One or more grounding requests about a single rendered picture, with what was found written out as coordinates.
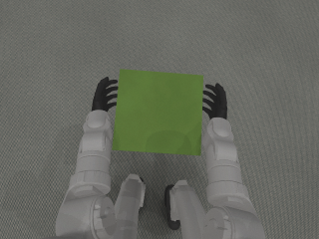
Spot robot right hand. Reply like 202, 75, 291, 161
202, 83, 227, 120

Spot robot left hand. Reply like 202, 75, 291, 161
92, 77, 119, 112

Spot carton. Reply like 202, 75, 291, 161
112, 69, 203, 156

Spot robot right shin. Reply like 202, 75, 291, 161
169, 180, 194, 221

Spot left robot upper arm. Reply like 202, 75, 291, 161
41, 194, 118, 239

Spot right robot upper arm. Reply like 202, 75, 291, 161
202, 205, 265, 239

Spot robot shin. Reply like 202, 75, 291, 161
169, 180, 194, 221
121, 173, 142, 187

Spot robot left forearm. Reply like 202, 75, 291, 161
55, 110, 113, 236

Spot robot right forearm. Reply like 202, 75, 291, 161
202, 118, 266, 239

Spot robot left shin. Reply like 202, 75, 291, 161
121, 173, 142, 187

